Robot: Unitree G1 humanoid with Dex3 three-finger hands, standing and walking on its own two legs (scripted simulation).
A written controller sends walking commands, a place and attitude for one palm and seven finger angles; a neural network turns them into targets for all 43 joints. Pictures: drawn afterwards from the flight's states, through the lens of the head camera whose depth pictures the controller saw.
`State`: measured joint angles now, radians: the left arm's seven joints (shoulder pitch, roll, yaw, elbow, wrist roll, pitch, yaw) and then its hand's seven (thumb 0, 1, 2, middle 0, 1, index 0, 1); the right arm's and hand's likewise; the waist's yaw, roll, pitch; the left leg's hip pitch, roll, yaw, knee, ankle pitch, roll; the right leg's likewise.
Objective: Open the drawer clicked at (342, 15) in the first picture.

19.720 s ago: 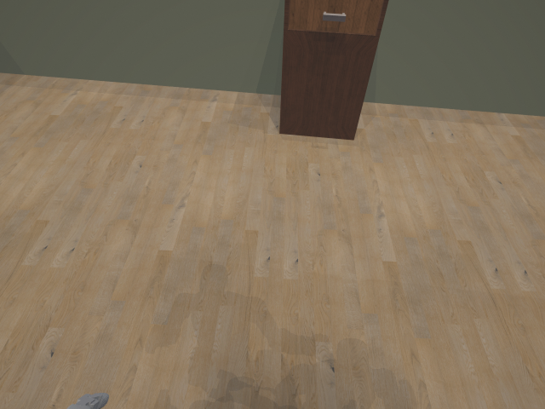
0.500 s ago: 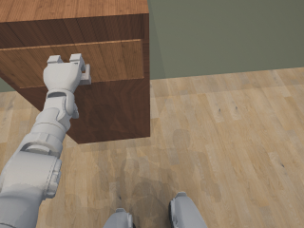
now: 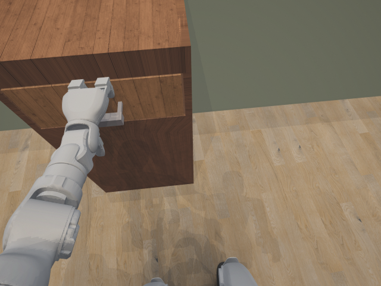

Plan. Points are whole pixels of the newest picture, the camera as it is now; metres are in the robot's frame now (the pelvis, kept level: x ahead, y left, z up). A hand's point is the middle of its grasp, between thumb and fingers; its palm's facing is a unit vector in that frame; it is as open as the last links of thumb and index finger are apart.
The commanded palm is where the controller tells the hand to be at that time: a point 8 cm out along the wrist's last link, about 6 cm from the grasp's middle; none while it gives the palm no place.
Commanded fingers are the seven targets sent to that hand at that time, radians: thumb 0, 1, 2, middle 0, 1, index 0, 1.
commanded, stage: lift the fingers back up to retry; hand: left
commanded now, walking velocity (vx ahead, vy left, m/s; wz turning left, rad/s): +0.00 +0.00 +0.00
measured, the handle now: (103, 113) +0.53 +0.20 -0.02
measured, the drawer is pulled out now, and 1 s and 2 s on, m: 0.00 0.00 0.00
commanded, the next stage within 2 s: re-aim the fingers above the handle in 0.30 s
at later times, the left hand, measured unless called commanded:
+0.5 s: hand (93, 116) +0.48 +0.19 +0.04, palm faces -0.02 +0.00 -1.00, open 13.8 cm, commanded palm +0.45 +0.20 +0.09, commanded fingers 0.00 -0.50 0.30 -0.30 -1.20 -0.30 -1.20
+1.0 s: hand (91, 116) +0.48 +0.20 +0.04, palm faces -0.02 +0.03 -1.00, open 13.8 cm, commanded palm +0.45 +0.20 +0.09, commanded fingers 0.00 -0.50 0.30 -0.30 -1.20 -0.30 -1.20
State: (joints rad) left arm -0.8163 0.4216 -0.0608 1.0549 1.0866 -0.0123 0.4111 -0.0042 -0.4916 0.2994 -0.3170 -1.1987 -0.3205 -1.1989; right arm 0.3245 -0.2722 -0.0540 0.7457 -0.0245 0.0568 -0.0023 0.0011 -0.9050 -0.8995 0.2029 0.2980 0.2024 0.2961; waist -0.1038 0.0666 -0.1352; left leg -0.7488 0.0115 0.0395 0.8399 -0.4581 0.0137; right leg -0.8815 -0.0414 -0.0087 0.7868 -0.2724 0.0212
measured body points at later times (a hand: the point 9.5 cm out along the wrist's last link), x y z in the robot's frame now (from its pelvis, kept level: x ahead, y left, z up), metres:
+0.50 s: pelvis +0.02 -0.01 +0.02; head +0.12 -0.03 +0.46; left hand +0.47 +0.19 +0.09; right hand +0.09 -0.28 -0.13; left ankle -0.04 +0.11 -0.69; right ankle +0.05 -0.14 -0.69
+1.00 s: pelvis +0.01 -0.01 +0.02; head +0.10 -0.03 +0.46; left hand +0.47 +0.19 +0.09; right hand +0.05 -0.28 -0.13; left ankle -0.04 +0.11 -0.69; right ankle +0.05 -0.14 -0.69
